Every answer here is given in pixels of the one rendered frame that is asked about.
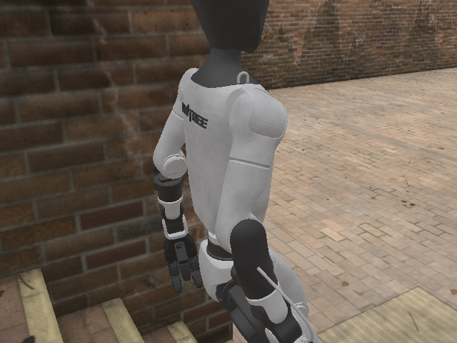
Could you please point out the robot left forearm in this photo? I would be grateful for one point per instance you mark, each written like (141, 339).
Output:
(171, 208)

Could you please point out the robot left thigh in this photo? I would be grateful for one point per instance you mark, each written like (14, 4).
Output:
(290, 284)

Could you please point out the humanoid robot torso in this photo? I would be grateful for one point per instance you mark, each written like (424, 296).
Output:
(208, 146)

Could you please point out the robot right forearm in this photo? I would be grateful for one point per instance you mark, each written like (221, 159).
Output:
(249, 251)

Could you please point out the left robot hand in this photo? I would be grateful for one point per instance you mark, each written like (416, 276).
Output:
(182, 250)

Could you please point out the robot right upper arm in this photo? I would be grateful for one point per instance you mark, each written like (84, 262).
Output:
(257, 124)

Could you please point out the robot left upper arm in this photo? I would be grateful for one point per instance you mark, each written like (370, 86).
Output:
(168, 157)

